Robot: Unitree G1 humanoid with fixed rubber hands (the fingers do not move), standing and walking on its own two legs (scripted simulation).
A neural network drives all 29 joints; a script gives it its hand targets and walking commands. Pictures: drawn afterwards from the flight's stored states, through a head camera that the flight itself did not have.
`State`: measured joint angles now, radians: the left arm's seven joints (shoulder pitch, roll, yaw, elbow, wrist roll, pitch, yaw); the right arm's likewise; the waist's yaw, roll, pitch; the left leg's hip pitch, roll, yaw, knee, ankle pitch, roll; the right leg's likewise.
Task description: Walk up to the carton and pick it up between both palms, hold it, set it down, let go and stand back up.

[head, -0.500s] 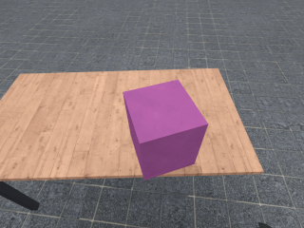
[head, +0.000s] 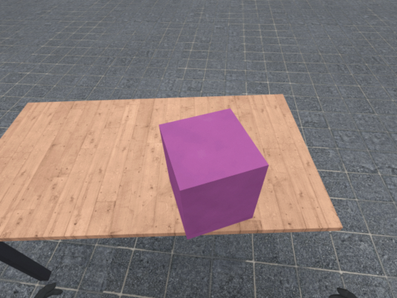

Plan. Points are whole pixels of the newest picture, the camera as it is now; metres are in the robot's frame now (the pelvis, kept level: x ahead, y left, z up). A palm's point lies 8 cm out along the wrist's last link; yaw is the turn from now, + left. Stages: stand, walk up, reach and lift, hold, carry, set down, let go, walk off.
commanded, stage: walk up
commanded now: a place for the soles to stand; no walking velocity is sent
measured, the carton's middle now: (208, 174) +0.46 -0.02 -0.06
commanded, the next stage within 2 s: reach and lift in 0.44 s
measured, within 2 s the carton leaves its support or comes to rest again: neither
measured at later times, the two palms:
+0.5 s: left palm out of the picture +0.09 +0.33 -0.08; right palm out of the picture +0.11 -0.31 -0.10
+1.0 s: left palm out of the picture +0.14 +0.25 -0.05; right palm out of the picture +0.13 -0.33 -0.07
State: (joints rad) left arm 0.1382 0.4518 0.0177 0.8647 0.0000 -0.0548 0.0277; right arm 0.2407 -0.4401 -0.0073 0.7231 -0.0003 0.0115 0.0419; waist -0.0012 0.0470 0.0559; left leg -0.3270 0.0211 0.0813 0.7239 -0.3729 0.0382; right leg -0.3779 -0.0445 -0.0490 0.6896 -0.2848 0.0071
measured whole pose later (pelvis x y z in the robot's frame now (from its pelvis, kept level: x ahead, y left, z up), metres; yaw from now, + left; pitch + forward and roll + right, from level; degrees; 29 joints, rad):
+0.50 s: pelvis +0.00 +0.00 +0.00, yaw +0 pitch -2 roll +0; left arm 0.19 0.45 0.02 0.84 0.00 0.06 0.03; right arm 0.19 -0.43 -0.04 0.84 -0.02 -0.08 0.05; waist 0.00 0.05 0.06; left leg -0.33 0.02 0.08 0.73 -0.37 0.03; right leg -0.38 -0.05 -0.05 0.70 -0.29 -0.01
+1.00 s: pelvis -0.01 -0.03 +0.01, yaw -1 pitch -3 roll +1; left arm 0.19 0.28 0.07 0.49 0.00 0.24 0.06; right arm 0.12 -0.40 -0.08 0.89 -0.03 -0.27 0.12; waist 0.00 0.03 0.09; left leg -0.26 0.04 0.08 0.61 -0.30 0.01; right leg -0.33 -0.02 -0.05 0.60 -0.23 -0.02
